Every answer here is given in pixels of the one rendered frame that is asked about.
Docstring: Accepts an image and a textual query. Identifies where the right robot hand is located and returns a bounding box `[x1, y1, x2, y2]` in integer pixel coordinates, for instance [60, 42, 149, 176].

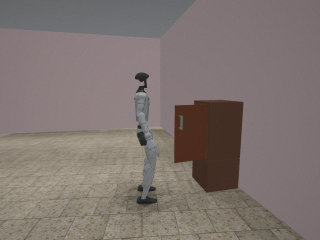
[146, 139, 160, 159]

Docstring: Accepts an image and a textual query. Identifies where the right robot forearm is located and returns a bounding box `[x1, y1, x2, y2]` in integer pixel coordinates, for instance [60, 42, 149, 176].
[138, 112, 152, 141]

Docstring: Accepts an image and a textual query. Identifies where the robot left foot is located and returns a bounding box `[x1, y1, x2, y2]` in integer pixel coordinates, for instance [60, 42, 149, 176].
[137, 185, 156, 191]

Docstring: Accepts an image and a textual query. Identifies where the robot right upper arm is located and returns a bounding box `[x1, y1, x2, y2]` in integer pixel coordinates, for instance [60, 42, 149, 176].
[136, 92, 147, 119]

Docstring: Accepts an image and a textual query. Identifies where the cupboard door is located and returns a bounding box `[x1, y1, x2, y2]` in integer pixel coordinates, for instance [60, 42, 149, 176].
[174, 104, 208, 163]

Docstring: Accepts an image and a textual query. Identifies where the left robot thigh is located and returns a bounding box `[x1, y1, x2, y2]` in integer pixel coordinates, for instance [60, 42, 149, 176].
[144, 145, 150, 165]

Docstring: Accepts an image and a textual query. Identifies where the handle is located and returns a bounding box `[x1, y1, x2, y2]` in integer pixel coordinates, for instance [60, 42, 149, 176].
[179, 115, 183, 130]

